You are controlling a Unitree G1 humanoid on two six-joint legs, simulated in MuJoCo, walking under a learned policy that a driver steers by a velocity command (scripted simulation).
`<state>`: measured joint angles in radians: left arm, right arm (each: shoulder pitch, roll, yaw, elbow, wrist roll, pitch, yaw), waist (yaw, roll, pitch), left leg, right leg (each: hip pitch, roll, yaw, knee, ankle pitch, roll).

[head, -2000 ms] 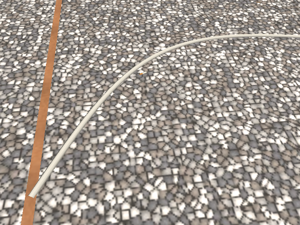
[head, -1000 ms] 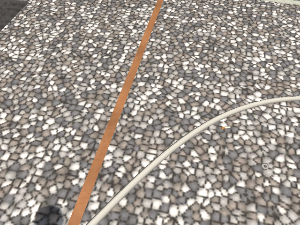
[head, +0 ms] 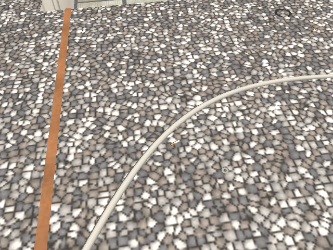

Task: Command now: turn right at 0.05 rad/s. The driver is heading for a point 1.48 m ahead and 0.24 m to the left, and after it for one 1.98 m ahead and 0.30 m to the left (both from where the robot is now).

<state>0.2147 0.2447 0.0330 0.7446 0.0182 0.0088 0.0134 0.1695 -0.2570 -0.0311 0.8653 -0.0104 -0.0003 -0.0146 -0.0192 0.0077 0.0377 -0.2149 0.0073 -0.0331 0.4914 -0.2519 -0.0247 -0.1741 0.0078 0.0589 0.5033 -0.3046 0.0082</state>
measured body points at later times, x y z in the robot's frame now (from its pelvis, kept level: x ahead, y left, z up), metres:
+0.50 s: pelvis +0.00 -0.01 +0.00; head +0.01 -0.01 +0.45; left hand +0.07 +0.25 -0.13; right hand +0.06 -0.28 -0.14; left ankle +0.01 +0.14 -0.74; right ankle -0.02 -0.13 -0.74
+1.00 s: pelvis +0.04 +0.02 -0.01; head +0.04 +0.04 +0.44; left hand +0.05 +0.29 -0.16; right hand +0.06 -0.24 -0.14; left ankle +0.02 +0.12 -0.74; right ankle -0.02 -0.12 -0.72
